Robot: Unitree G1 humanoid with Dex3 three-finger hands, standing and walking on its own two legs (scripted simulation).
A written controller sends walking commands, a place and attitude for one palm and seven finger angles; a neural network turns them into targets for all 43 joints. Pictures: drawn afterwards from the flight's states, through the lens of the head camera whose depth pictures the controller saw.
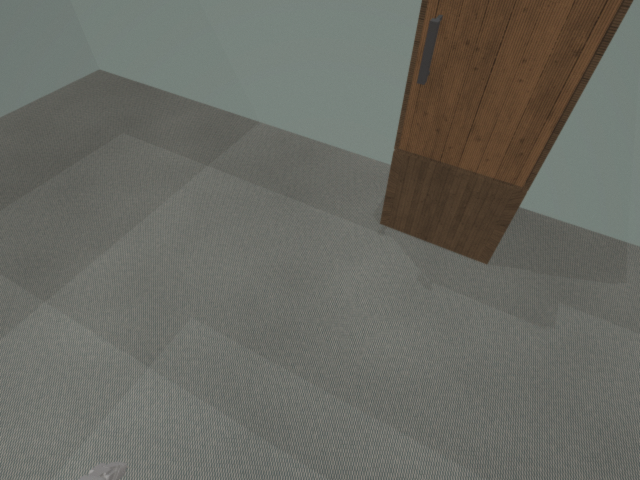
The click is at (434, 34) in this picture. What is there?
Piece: cupboard door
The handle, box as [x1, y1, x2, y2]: [417, 15, 442, 84]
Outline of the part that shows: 442,15 439,15 435,19 432,18 429,22 417,80 418,83 424,84 429,73 428,69 439,21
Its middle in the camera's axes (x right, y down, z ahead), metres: +0.31 -0.53 +1.09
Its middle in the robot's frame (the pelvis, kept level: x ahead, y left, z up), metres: +1.19 -0.25 +0.02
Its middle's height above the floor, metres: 0.79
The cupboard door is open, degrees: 0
